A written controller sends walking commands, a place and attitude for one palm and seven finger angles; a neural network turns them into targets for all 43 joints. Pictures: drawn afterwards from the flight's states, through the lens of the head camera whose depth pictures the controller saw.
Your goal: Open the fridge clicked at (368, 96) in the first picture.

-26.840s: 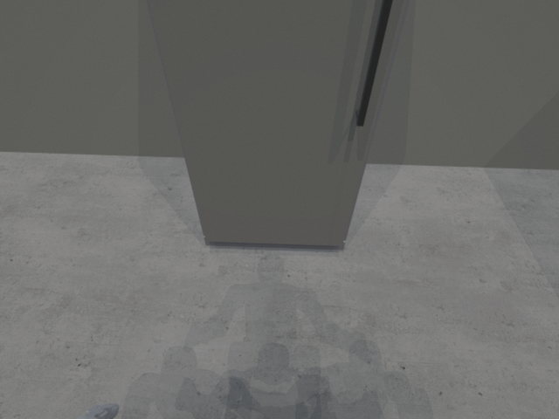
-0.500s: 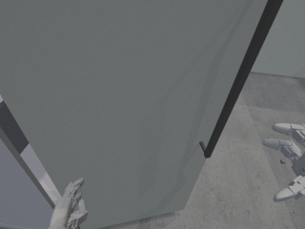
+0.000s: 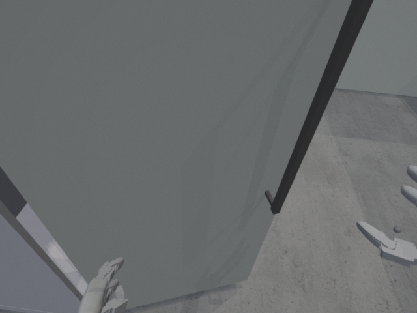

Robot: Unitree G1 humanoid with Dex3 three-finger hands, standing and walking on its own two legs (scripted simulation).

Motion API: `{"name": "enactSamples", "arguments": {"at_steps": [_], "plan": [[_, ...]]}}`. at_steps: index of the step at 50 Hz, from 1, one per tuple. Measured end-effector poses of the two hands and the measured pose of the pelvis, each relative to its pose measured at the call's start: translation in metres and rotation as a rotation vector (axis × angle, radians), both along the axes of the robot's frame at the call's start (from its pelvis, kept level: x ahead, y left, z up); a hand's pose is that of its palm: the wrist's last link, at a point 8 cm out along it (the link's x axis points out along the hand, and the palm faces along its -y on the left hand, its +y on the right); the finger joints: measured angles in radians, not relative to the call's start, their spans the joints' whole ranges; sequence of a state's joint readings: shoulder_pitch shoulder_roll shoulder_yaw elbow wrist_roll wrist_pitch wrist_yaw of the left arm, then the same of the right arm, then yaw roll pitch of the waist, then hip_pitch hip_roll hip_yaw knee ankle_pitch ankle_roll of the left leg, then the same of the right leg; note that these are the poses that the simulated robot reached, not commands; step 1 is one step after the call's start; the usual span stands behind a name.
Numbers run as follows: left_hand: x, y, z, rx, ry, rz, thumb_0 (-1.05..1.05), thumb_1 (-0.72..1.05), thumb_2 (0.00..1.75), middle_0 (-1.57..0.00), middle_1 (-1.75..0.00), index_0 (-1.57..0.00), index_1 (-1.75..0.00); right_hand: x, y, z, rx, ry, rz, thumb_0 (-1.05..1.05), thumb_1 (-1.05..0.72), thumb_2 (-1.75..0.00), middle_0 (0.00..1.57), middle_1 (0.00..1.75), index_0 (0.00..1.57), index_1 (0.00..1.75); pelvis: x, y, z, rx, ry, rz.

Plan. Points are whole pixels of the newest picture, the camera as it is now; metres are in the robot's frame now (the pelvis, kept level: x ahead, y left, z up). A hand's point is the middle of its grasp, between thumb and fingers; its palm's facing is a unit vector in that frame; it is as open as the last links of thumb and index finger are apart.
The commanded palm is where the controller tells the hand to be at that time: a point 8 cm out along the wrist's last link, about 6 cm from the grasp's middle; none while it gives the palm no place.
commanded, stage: draw the hand back to the body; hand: right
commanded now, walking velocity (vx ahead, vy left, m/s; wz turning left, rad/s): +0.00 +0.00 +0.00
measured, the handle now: (300, 128) +0.39 -0.17 +0.20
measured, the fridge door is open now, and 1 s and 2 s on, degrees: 70 70 70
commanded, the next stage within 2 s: step back with the hand held close in 0.64 s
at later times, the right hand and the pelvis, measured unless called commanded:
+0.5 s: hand (403, 239) +0.19 -0.27 +0.16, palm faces +0.49 +0.79 -0.37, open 7.6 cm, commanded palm +0.14 -0.30 +0.18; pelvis +0.00 +0.00 +0.00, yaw +0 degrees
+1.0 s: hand (388, 233) +0.20 -0.26 +0.16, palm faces +0.39 +0.81 -0.43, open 7.5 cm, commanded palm +0.13 -0.30 +0.18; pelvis -0.02 +0.00 +0.00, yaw +2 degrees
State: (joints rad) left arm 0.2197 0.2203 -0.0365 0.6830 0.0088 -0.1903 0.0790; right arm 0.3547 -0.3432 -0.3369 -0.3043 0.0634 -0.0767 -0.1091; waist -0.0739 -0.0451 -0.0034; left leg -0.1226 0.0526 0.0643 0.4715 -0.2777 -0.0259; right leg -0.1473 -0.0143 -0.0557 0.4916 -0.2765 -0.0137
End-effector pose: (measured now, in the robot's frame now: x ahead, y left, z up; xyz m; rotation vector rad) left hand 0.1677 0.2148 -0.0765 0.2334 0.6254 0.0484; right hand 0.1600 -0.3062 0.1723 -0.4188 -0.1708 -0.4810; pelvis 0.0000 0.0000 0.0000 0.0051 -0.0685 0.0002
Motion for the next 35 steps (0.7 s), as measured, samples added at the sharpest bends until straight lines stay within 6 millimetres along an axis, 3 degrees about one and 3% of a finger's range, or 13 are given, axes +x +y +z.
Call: {"name": "enactSamples", "arguments": {"at_steps": [19,35], "plan": [[0.009,0.009,0.010,0.023,-0.024,0.019,0.01,0.90,0.90,-0.20,-0.30,-0.21,-0.30,-0.015,0.000,0.001,-0.020,0.016,-0.015,0.01,-0.76,-0.84,0.22,0.37,0.21,0.37,0.001,0.002,0.001,0.004,-0.011,0.002],[0.009,0.008,0.008,0.004,-0.023,0.009,0.01,0.90,0.90,-0.20,-0.30,-0.21,-0.30,-0.015,0.007,0.003,-0.024,0.015,-0.011,0.02,-0.88,-0.90,0.21,0.30,0.21,0.30,0.001,0.007,0.002,0.002,-0.014,0.000]]}}
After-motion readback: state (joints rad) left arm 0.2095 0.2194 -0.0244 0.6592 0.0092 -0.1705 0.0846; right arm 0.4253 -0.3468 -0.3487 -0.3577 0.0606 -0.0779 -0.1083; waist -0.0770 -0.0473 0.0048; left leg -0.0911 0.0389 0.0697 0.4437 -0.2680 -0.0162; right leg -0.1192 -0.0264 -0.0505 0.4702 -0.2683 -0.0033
